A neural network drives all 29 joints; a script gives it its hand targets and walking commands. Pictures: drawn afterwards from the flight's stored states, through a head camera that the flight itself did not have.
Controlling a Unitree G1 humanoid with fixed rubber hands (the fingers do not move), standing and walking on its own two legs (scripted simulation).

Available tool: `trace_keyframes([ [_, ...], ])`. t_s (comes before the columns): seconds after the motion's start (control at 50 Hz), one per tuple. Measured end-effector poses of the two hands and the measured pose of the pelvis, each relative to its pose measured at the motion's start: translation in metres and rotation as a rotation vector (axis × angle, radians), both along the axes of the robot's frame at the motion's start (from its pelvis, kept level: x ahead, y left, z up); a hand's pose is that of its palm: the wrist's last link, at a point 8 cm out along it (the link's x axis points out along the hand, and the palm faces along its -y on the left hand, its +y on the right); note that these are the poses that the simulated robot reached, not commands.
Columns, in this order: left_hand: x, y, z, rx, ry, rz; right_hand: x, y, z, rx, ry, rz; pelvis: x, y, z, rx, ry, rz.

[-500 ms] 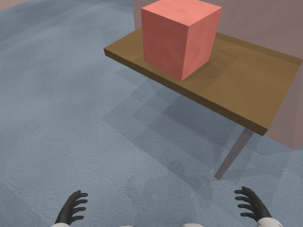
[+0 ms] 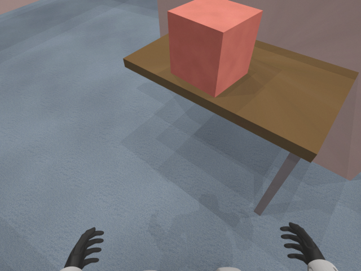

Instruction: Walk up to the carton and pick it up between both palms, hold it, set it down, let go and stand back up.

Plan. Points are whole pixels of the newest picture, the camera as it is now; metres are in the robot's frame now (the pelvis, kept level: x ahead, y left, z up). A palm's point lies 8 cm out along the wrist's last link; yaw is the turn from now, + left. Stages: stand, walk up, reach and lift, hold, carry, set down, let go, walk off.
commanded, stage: stand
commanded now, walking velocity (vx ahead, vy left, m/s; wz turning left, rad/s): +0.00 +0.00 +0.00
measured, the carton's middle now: (211, 45) +0.91 -0.13 +0.02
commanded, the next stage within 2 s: none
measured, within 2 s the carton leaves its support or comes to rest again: neither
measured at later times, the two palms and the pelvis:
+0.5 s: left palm (77, 264) +0.15 +0.25 -0.07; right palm (317, 258) +0.15 -0.28 -0.07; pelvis +0.00 +0.00 +0.00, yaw +0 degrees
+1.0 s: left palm (74, 263) +0.15 +0.25 -0.07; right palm (317, 256) +0.15 -0.28 -0.06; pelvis +0.01 +0.00 +0.00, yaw +0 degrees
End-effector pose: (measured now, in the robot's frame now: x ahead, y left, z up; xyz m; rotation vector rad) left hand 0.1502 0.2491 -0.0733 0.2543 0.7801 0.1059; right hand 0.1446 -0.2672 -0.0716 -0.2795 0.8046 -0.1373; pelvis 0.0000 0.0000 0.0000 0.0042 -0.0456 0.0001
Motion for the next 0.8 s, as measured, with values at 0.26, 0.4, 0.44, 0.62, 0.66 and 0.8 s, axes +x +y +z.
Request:
trace_keyframes([
  [0.26, -0.001, -0.0006, 0.0012, 0.006, 0.002, 0.0, -0.0005, -0.0022, 0.0, 0.001, 0.001, 0.0, -0.0005, -0.002, 0.0006, 0.003, 0.0, 0.0],
  [0.4, 0.0004, -0.0016, 0.0009, 0.005, 0.008, -0.001, 0.0006, -0.0058, 0.0018, -0.006, 0.004, 0.001, 0.001, -0.0035, 0.0015, 0.005, 0.003, 0.0],
  [0.44, 0.0017, -0.002, 0.0012, 0.004, 0.006, -0.002, 0.001, -0.007, 0.0022, -0.01, 0.005, 0.002, 0.0014, -0.0037, 0.0017, 0.005, 0.004, 0.0],
  [0.62, 0.003, -0.0012, 0.0013, 0.006, 0.007, -0.003, 0.0026, -0.0085, 0.0032, -0.015, 0.008, 0.003, 0.0032, -0.0036, 0.0022, 0.005, 0.007, 0.0],
  [0.66, 0.0034, -0.0001, 0.0014, 0.007, 0.006, -0.004, 0.0029, -0.0084, 0.0039, -0.016, 0.007, 0.003, 0.0034, -0.0032, 0.0023, 0.004, 0.006, 0.0],
  [0.8, 0.0043, 0.002, 0.0011, 0.006, 0.006, -0.005, 0.003, -0.0082, 0.0056, -0.023, 0.008, 0.003, 0.0036, -0.0018, 0.0028, 0.003, 0.007, 0.0],
])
